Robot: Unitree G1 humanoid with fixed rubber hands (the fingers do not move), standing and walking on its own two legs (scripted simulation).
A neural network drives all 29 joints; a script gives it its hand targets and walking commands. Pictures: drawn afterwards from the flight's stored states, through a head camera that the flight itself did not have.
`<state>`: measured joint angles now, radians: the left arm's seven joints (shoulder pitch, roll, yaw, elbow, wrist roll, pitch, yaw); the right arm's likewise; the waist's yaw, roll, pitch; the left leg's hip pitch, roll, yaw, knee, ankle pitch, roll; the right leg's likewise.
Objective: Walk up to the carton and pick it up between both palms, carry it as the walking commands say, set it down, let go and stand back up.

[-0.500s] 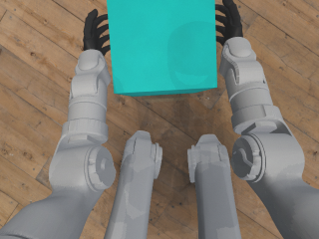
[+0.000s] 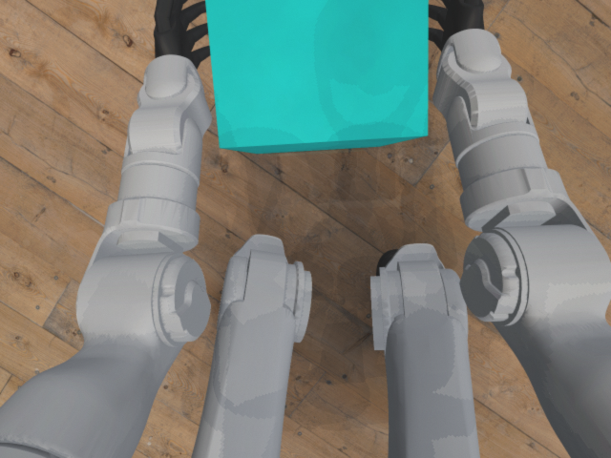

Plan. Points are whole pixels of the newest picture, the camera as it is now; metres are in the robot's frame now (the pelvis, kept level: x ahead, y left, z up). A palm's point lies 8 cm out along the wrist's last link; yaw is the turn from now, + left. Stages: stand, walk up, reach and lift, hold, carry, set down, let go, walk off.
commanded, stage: set down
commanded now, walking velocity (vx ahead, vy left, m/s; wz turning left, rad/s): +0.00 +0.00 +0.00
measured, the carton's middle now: (315, 61) +0.53 +0.03 -0.24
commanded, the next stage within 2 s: none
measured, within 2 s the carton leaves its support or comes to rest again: rests again in 0.76 s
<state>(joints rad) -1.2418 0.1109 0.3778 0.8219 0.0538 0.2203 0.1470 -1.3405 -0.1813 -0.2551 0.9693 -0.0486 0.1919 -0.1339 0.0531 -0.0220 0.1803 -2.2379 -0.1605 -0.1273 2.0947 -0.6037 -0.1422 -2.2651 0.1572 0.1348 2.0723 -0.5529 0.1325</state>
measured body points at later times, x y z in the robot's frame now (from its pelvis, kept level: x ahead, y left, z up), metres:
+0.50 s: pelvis +0.00 +0.00 -0.01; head +0.35 +0.01 +0.26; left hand +0.51 +0.18 -0.18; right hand +0.55 -0.11 -0.18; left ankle +0.10 +0.14 -0.36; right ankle +0.11 -0.14 -0.36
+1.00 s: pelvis +0.00 -0.01 -0.02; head +0.36 +0.01 +0.25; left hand +0.51 +0.18 -0.20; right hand +0.55 -0.12 -0.20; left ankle +0.10 +0.14 -0.36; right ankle +0.11 -0.14 -0.36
